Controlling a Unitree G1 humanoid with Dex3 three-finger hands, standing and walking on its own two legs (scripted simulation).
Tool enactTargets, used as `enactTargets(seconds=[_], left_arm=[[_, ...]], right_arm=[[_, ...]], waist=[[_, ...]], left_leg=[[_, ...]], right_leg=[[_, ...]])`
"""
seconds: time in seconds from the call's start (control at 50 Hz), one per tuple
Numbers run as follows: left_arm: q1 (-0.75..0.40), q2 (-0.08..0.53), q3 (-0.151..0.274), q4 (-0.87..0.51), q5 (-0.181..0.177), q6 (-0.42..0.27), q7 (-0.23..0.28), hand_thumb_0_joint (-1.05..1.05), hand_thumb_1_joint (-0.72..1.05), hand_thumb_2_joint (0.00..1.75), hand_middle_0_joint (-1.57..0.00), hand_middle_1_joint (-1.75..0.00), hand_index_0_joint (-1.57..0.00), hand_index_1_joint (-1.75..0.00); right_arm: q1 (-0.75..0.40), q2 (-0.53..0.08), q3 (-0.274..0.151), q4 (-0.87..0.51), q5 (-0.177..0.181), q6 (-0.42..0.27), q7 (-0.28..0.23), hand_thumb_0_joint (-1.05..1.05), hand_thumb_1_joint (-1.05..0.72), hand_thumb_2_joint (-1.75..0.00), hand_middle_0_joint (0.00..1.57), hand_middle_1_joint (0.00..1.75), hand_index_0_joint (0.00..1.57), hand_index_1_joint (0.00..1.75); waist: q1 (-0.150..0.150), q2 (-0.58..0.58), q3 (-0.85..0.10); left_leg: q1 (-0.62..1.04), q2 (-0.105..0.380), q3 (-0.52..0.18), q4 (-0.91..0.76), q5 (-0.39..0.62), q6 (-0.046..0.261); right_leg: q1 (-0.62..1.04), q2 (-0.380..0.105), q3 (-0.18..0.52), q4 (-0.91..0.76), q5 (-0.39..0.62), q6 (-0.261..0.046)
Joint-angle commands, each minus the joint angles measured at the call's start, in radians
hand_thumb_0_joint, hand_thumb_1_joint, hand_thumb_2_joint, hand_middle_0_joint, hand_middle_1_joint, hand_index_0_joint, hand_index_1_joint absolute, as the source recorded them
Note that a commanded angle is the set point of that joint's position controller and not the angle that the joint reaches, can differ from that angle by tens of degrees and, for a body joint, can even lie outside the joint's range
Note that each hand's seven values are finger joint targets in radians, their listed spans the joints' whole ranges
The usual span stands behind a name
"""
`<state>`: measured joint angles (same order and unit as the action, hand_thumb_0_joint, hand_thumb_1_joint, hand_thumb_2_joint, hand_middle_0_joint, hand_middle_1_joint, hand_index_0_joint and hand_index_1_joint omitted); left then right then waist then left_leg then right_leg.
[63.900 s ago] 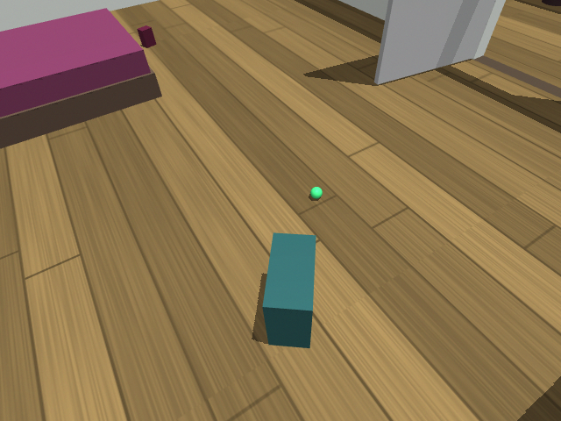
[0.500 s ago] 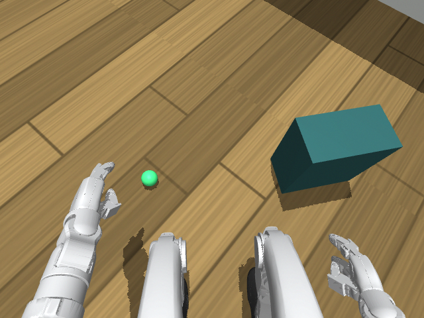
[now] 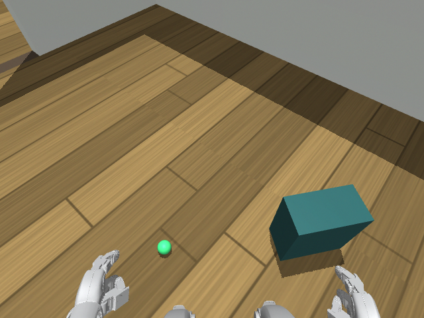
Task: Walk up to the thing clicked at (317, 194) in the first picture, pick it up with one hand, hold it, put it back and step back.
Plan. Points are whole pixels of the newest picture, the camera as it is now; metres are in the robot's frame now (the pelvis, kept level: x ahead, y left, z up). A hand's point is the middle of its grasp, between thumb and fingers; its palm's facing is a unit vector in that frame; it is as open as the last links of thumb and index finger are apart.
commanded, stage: home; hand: left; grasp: from above
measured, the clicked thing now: (164, 247) +0.49 +0.22 -0.66
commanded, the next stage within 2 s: none
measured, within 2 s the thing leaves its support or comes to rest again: neither
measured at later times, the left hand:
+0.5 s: hand (112, 308) +0.18 +0.19 -0.02, palm faces +0.07 -0.98 -0.21, open 7.4 cm
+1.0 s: hand (116, 311) +0.17 +0.18 -0.02, palm faces +0.06 -0.98 -0.21, open 7.4 cm
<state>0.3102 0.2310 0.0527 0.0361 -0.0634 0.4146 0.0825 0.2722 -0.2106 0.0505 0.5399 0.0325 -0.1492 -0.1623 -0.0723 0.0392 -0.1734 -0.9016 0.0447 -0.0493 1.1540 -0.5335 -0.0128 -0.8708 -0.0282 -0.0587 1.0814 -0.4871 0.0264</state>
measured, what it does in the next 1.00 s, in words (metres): stands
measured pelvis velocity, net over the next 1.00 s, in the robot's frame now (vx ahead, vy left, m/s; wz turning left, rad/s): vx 0.01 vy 0.00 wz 0.01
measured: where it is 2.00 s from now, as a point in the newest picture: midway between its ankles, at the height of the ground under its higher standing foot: outside the picture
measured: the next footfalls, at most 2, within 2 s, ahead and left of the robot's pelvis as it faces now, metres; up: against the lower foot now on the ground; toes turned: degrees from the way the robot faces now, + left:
none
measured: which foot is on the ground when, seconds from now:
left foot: down 0.00-1.00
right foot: down 0.00-1.00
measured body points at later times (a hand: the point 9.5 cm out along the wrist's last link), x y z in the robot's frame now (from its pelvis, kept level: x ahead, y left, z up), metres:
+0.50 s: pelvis +0.02 +0.00 +0.03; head +0.04 +0.01 +0.48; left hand +0.17 +0.24 +0.00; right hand +0.20 -0.23 -0.03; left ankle +0.01 +0.12 -0.65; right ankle +0.02 -0.14 -0.65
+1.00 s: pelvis +0.01 +0.00 +0.03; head +0.03 +0.00 +0.48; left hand +0.17 +0.23 +0.00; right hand +0.17 -0.25 -0.04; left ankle +0.01 +0.12 -0.65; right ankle +0.02 -0.14 -0.65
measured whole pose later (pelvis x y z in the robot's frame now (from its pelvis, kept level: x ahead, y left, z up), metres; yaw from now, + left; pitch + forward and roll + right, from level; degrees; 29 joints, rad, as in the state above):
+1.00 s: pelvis +0.01 +0.00 +0.03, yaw +1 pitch +9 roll -2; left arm 0.49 0.23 0.03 -0.11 -0.05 0.45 0.02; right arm 0.29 -0.22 0.03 0.55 0.01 -0.24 -0.18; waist -0.04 0.05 -0.16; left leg -0.67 0.04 -0.05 0.99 -0.49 -0.01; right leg -0.64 -0.03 -0.06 0.93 -0.45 0.03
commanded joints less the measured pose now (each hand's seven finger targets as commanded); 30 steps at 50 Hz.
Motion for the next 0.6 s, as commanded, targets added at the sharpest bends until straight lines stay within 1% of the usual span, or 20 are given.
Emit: enactTargets(seconds=[0.0, 0.02, 0.06, 0.16, 0.18, 0.2, 0.22, 0.24, 0.26, 0.3, 0.34, 0.38, 0.4, 0.42, 0.44, 0.46, 0.48, 0.5, 0.52, 0.58], left_arm=[[0.091, 0.088, 0.042, -0.283, 0.001, -0.025, -0.003, 0.00, 0.90, 0.90, -0.20, -0.30, -0.20, -0.30], [0.110, 0.090, 0.046, -0.293, 0.000, -0.021, -0.006, 0.00, 0.90, 0.90, -0.20, -0.30, -0.20, -0.30], [0.135, 0.083, 0.034, -0.313, 0.003, -0.013, -0.013, 0.00, 0.90, 0.90, -0.20, -0.30, -0.20, -0.30], [0.182, 0.083, 0.038, -0.343, 0.007, -0.002, -0.034, 0.00, 0.90, 0.90, -0.20, -0.30, -0.20, -0.30], [0.180, 0.081, 0.033, -0.350, 0.010, -0.002, -0.039, 0.00, 0.90, 0.90, -0.20, -0.30, -0.20, -0.30], [0.162, 0.087, 0.028, -0.359, 0.012, -0.005, -0.043, 0.00, 0.90, 0.90, -0.20, -0.30, -0.20, -0.30], [0.155, 0.087, 0.026, -0.349, 0.013, -0.005, -0.047, 0.00, 0.90, 0.90, -0.20, -0.30, -0.20, -0.30], [0.154, 0.086, 0.033, -0.333, 0.016, -0.005, -0.050, 0.00, 0.90, 0.90, -0.20, -0.30, -0.20, -0.30], [0.145, 0.087, 0.027, -0.338, 0.019, -0.008, -0.052, 0.00, 0.90, 0.90, -0.20, -0.30, -0.20, -0.30], [0.145, 0.089, 0.031, -0.337, 0.020, -0.009, -0.056, 0.00, 0.90, 0.90, -0.20, -0.30, -0.20, -0.30], [0.141, 0.097, 0.043, -0.359, 0.019, -0.014, -0.056, 0.00, 0.90, 0.90, -0.20, -0.30, -0.20, -0.30], [0.147, 0.095, 0.033, -0.359, 0.022, -0.016, -0.058, 0.00, 0.90, 0.90, -0.20, -0.30, -0.20, -0.30], [0.135, 0.105, 0.042, -0.369, 0.024, -0.019, -0.054, 0.00, 0.90, 0.90, -0.20, -0.30, -0.20, -0.30], [0.167, 0.091, 0.037, -0.336, 0.023, -0.016, -0.054, 0.00, 0.90, 0.90, -0.20, -0.30, -0.20, -0.30], [0.143, 0.100, 0.039, -0.373, 0.020, -0.020, -0.054, 0.00, 0.90, 0.90, -0.20, -0.30, -0.20, -0.30], [0.171, 0.090, 0.033, -0.338, 0.020, -0.015, -0.054, 0.00, 0.90, 0.90, -0.20, -0.30, -0.20, -0.30], [0.172, 0.092, 0.035, -0.339, 0.023, -0.016, -0.054, 0.00, 0.90, 0.90, -0.20, -0.30, -0.20, -0.30], [0.166, 0.094, 0.033, -0.349, 0.022, -0.015, -0.053, 0.00, 0.90, 0.90, -0.20, -0.30, -0.20, -0.30], [0.148, 0.103, 0.040, -0.358, 0.023, -0.017, -0.052, 0.00, 0.90, 0.90, -0.20, -0.30, -0.20, -0.30], [0.176, 0.082, 0.029, -0.314, 0.021, -0.014, -0.052, 0.00, 0.90, 0.90, -0.20, -0.30, -0.20, -0.30]], right_arm=[[-0.033, -0.116, -0.056, -0.162, -0.006, -0.070, -0.026, 0.00, -0.90, -0.90, 0.20, 0.30, 0.20, 0.30], [-0.036, -0.117, -0.055, -0.167, -0.007, -0.074, -0.028, 0.00, -0.90, -0.90, 0.20, 0.30, 0.20, 0.30], [-0.036, -0.115, -0.055, -0.170, -0.010, -0.083, -0.033, 0.00, -0.90, -0.90, 0.20, 0.30, 0.20, 0.30], [-0.044, -0.120, -0.063, -0.169, -0.019, -0.106, -0.037, 0.00, -0.90, -0.90, 0.20, 0.30, 0.20, 0.30], [-0.041, -0.125, -0.066, -0.169, -0.019, -0.111, -0.037, 0.00, -0.90, -0.90, 0.20, 0.30, 0.20, 0.30], [-0.046, -0.127, -0.067, -0.168, -0.020, -0.114, -0.036, 0.00, -0.90, -0.90, 0.20, 0.30, 0.20, 0.30], [-0.049, -0.129, -0.067, -0.167, -0.023, -0.117, -0.035, 0.00, -0.90, -0.90, 0.20, 0.30, 0.20, 0.30], [-0.048, -0.130, -0.068, -0.164, -0.025, -0.123, -0.034, 0.00, -0.90, -0.90, 0.20, 0.30, 0.20, 0.30], [-0.050, -0.129, -0.069, -0.162, -0.025, -0.126, -0.034, 0.00, -0.90, -0.90, 0.20, 0.30, 0.20, 0.30], [-0.049, -0.132, -0.071, -0.155, -0.026, -0.133, -0.032, 0.00, -0.90, -0.90, 0.20, 0.30, 0.20, 0.30], [-0.055, -0.134, -0.073, -0.157, -0.029, -0.139, -0.029, 0.00, -0.90, -0.90, 0.20, 0.30, 0.20, 0.30], [-0.056, -0.136, -0.074, -0.153, -0.030, -0.141, -0.027, 0.00, -0.90, -0.90, 0.20, 0.30, 0.20, 0.30], [-0.057, -0.135, -0.074, -0.150, -0.030, -0.141, -0.028, 0.00, -0.90, -0.90, 0.20, 0.30, 0.20, 0.30], [-0.056, -0.133, -0.073, -0.151, -0.031, -0.142, -0.027, 0.00, -0.90, -0.90, 0.20, 0.30, 0.20, 0.30], [-0.049, -0.134, -0.075, -0.144, -0.032, -0.143, -0.027, 0.00, -0.90, -0.90, 0.20, 0.30, 0.20, 0.30], [-0.055, -0.134, -0.072, -0.146, -0.029, -0.143, -0.026, 0.00, -0.90, -0.90, 0.20, 0.30, 0.20, 0.30], [-0.056, -0.133, -0.072, -0.146, -0.031, -0.143, -0.025, 0.00, -0.90, -0.90, 0.20, 0.30, 0.20, 0.30], [-0.058, -0.135, -0.073, -0.149, -0.030, -0.141, -0.025, 0.00, -0.90, -0.90, 0.20, 0.30, 0.20, 0.30], [-0.058, -0.136, -0.074, -0.143, -0.031, -0.140, -0.025, 0.00, -0.90, -0.90, 0.20, 0.30, 0.20, 0.30], [-0.065, -0.131, -0.070, -0.144, -0.031, -0.142, -0.025, 0.00, -0.90, -0.90, 0.20, 0.30, 0.20, 0.30]], waist=[[0.017, 0.035, -0.177], [0.022, 0.013, -0.156], [0.010, -0.003, -0.128], [0.024, -0.012, -0.068], [0.018, -0.009, -0.066], [0.021, -0.008, -0.058], [0.015, -0.004, -0.038], [0.014, -0.002, -0.031], [0.016, 0.001, -0.036], [0.018, 0.002, -0.036], [0.023, 0.019, -0.062], [0.026, 0.049, -0.061], [0.029, 0.042, -0.063], [0.025, 0.022, -0.075], [0.026, 0.026, -0.096], [0.032, 0.025, -0.077], [0.029, 0.029, -0.085], [0.034, 0.032, -0.085], [0.031, 0.037, -0.076], [0.034, 0.005, -0.059]], left_leg=[[0.255, -0.039, 0.006, -0.243, 0.300, 0.021], [0.257, -0.041, 0.007, -0.254, 0.291, 0.024], [0.272, -0.044, 0.011, -0.267, 0.301, 0.029], [0.298, -0.042, 0.012, -0.309, 0.300, 0.027], [0.307, -0.043, 0.014, -0.311, 0.308, 0.027], [0.305, -0.045, 0.011, -0.317, 0.303, 0.027], [0.300, -0.046, 0.011, -0.320, 0.281, 0.028], [0.305, -0.043, 0.008, -0.327, 0.270, 0.026], [0.306, -0.044, 0.007, -0.326, 0.268, 0.026], [0.315, -0.044, 0.009, -0.326, 0.271, 0.025], [0.321, -0.044, 0.001, -0.327, 0.291, 0.020], [0.335, -0.041, -0.002, -0.334, 0.296, 0.014], [0.336, -0.041, -0.001, -0.332, 0.299, 0.016], [0.338, -0.040, -0.002, -0.326, 0.319, 0.016], [0.343, -0.042, -0.001, -0.316, 0.344, 0.016], [0.338, -0.043, 0.000, -0.319, 0.347, 0.017], [0.341, -0.040, -0.003, -0.320, 0.360, 0.013], [0.341, -0.040, -0.001, -0.321, 0.356, 0.014], [0.341, -0.038, -0.003, -0.324, 0.352, 0.012], [0.323, -0.038, -0.007, -0.327, 0.316, 0.017]], right_leg=[[0.244, 0.046, -0.010, -0.229, 0.261, -0.031], [0.259, 0.048, -0.014, -0.246, 0.255, -0.028], [0.271, 0.047, -0.012, -0.270, 0.268, -0.027], [0.289, 0.050, -0.030, -0.295, 0.251, -0.024], [0.288, 0.049, -0.029, -0.294, 0.258, -0.026], [0.286, 0.048, -0.030, -0.298, 0.254, -0.024], [0.277, 0.048, -0.030, -0.303, 0.238, -0.023], [0.274, 0.049, -0.031, -0.300, 0.223, -0.025], [0.272, 0.048, -0.031, -0.300, 0.220, -0.024], [0.277, 0.046, -0.029, -0.299, 0.223, -0.023], [0.288, 0.046, -0.029, -0.290, 0.238, -0.025], [0.282, 0.048, -0.031, -0.284, 0.235, -0.027], [0.286, 0.048, -0.032, -0.284, 0.239, -0.027], [0.295, 0.050, -0.031, -0.282, 0.255, -0.027], [0.310, 0.046, -0.028, -0.278, 0.279, -0.028], [0.308, 0.047, -0.028, -0.279, 0.284, -0.027], [0.309, 0.049, -0.030, -0.273, 0.288, -0.029], [0.303, 0.048, -0.029, -0.276, 0.284, -0.029], [0.301, 0.049, -0.030, -0.275, 0.276, -0.029], [0.298, 0.050, -0.034, -0.282, 0.253, -0.026]])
